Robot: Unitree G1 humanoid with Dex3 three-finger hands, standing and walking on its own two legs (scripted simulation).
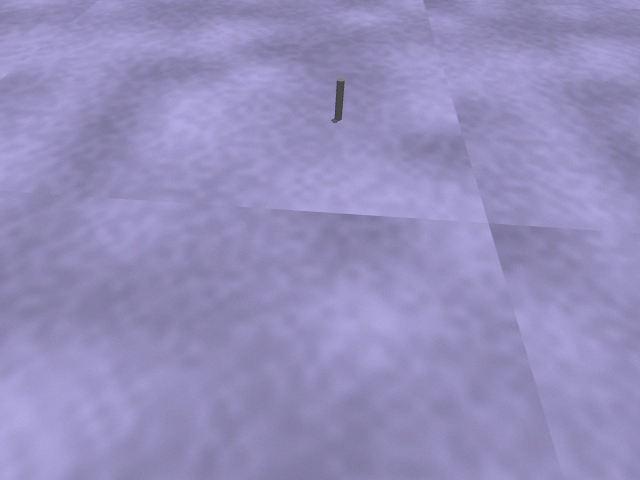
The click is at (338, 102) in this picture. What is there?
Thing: slim round
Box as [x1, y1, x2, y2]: [335, 78, 344, 120]
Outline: 343,78 337,79 335,119 338,120 341,118 344,82
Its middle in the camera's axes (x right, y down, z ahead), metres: +0.12 -0.76 +2.18
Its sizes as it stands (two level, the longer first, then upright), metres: 0.041 0.041 0.234
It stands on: the floor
